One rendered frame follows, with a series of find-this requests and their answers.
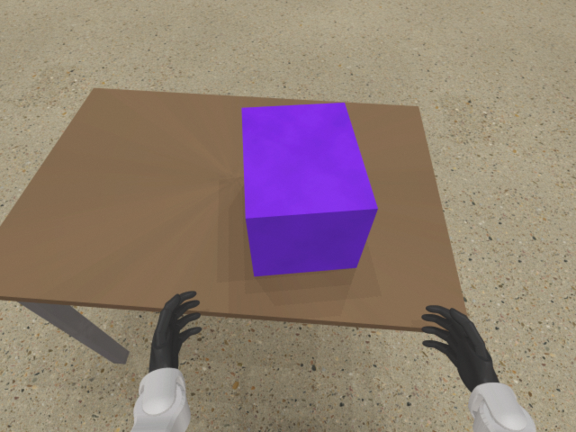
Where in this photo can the robot right forearm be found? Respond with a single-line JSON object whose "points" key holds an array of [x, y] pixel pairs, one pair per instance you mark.
{"points": [[494, 407]]}

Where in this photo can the carton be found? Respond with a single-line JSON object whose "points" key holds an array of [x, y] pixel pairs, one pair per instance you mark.
{"points": [[308, 200]]}

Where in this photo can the table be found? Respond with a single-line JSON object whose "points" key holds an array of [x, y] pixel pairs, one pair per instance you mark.
{"points": [[143, 198]]}

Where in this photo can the robot left hand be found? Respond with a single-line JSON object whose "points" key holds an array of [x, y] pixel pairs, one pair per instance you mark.
{"points": [[167, 340]]}

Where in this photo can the robot right hand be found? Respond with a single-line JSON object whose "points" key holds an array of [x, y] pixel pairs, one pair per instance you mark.
{"points": [[466, 348]]}

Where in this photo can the robot left forearm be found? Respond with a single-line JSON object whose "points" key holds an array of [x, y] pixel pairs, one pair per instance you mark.
{"points": [[162, 405]]}

